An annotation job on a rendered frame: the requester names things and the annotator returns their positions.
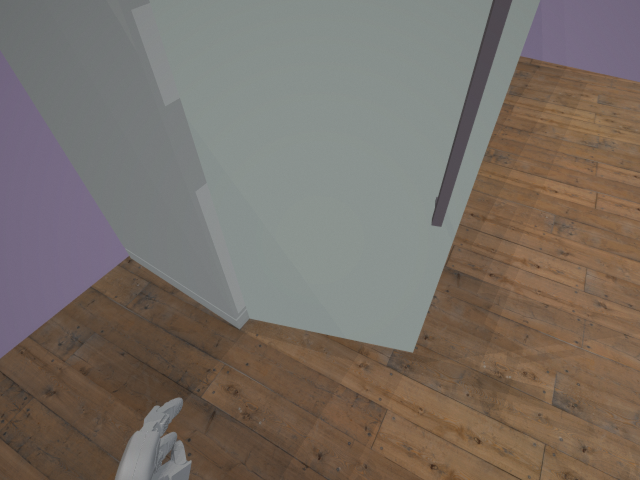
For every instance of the fridge door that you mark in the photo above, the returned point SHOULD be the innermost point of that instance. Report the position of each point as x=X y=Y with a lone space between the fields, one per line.
x=324 y=129

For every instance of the handle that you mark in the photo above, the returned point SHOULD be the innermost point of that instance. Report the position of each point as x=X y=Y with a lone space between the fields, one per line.
x=489 y=44

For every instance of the robot left hand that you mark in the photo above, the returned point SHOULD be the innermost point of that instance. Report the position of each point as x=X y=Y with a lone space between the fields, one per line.
x=145 y=450

